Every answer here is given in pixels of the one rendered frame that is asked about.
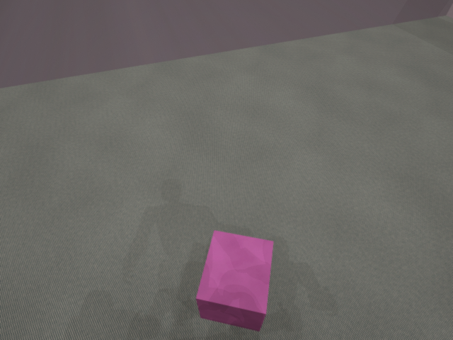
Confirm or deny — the carton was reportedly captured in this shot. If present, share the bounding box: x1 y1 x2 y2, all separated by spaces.
196 230 273 332

